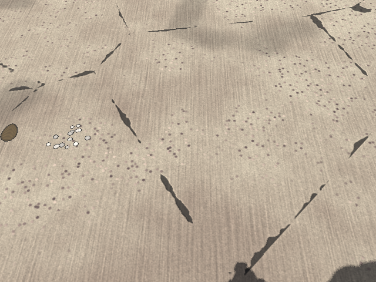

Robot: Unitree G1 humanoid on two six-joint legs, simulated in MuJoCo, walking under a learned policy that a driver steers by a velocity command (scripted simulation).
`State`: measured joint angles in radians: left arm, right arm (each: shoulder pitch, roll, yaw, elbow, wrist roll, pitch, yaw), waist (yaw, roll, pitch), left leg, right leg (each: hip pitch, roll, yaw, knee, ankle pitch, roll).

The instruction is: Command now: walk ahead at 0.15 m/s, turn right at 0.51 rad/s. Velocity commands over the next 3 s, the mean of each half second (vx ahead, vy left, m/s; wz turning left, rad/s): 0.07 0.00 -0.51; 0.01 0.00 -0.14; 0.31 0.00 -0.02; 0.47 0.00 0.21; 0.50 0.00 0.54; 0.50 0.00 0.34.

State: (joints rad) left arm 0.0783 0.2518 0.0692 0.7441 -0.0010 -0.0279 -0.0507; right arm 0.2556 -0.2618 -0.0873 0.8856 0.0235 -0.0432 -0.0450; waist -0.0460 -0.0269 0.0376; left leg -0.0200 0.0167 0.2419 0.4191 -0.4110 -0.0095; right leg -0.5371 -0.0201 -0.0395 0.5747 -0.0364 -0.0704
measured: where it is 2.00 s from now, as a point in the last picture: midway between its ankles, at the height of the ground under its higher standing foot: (223, 257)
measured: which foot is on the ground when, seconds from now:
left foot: down 0.00-0.02, up 0.04-0.48, down 0.50-1.00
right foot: up 0.00-0.00, down 0.02-0.50, up 0.52-0.80, down 0.82-1.00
